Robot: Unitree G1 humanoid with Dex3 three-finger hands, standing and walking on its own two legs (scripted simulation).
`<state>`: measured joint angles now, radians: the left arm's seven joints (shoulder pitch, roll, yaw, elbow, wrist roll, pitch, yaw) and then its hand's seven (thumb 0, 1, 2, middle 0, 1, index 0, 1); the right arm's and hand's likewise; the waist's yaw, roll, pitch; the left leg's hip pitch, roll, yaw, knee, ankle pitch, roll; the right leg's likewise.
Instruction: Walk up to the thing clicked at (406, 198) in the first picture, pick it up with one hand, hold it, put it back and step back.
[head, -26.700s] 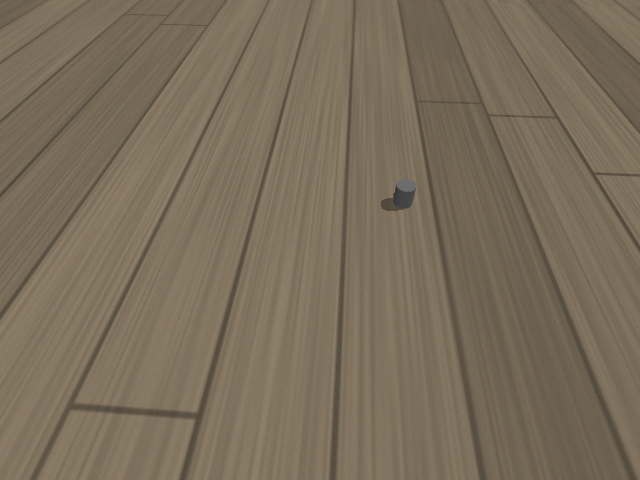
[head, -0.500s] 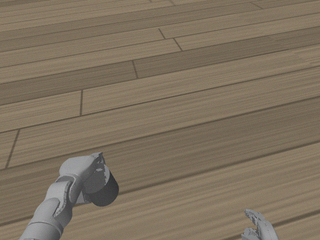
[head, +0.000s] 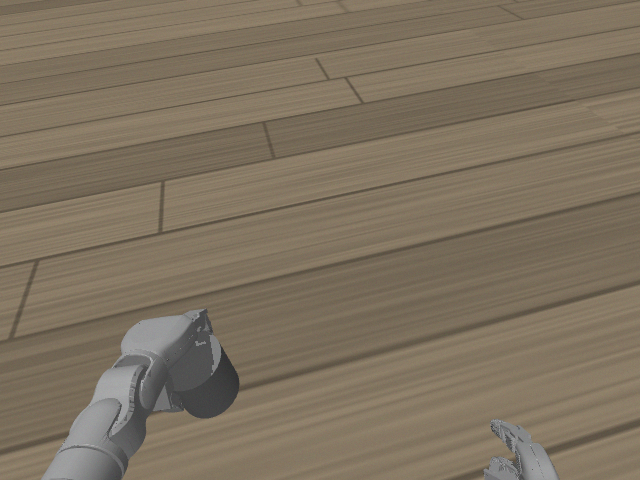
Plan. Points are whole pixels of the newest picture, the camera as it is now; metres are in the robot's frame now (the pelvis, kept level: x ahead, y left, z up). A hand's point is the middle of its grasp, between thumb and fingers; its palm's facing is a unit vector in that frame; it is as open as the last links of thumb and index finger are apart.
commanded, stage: crouch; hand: left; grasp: from above
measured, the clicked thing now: (189, 374) +0.31 +0.21 -0.07
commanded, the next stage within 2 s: none
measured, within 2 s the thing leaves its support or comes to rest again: neither
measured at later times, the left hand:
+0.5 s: hand (186, 397) +0.30 +0.24 -0.14, palm faces -0.44 +0.01 -0.90, open 11.6 cm
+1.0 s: hand (213, 414) +0.36 +0.27 -0.38, palm faces -0.47 +0.00 -0.88, open 11.6 cm
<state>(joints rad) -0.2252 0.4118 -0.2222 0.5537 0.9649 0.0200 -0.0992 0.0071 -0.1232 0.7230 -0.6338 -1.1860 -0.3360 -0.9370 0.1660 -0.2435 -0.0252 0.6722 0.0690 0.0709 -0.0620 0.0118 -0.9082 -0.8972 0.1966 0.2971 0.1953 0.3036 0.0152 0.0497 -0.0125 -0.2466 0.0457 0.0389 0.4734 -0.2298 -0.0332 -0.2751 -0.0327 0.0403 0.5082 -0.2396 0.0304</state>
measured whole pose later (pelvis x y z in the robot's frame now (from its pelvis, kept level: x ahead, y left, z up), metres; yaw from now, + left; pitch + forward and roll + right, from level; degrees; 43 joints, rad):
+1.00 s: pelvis -0.06 +0.02 -0.25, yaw +0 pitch +34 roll -4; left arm -0.75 0.53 -0.01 1.24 1.17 -0.09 0.30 0.00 -0.13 0.76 -0.58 -1.23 -0.31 -0.97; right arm 0.23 -0.21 -0.05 0.74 -0.05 -0.01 0.01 0.01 -0.90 -0.89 0.20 0.30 0.20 0.30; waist -0.16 0.05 -0.19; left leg -1.77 0.03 -0.06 1.78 -0.62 -0.01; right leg -1.72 -0.02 0.03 1.73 -0.61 0.06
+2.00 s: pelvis -0.08 +0.02 -0.42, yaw -4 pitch +35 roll -8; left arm -1.00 0.78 0.10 1.45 1.29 -0.23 0.33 0.00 -0.14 0.76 -0.62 -1.21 -0.33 -0.95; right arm 0.16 -0.25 0.04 0.74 -0.13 -0.03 0.13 0.00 -0.91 -0.90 0.20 0.30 0.20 0.30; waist -0.24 -0.01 -0.06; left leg -2.28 0.00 -0.15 2.34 -0.67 -0.03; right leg -2.20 0.01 0.00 2.25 -0.67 0.06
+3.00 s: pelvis -0.07 +0.02 -0.46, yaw -7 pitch +33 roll -11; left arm -1.03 0.92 0.16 1.60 1.33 -0.27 0.45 0.00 -0.16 0.73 -0.69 -1.12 -0.39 -0.89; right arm 0.13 -0.27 0.15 0.72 -0.21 -0.07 0.16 0.00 -0.91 -0.89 0.20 0.30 0.20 0.30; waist -0.31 -0.06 0.04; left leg -2.37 -0.01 -0.22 2.50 -0.72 -0.04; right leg -2.27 0.03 -0.04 2.37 -0.70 0.08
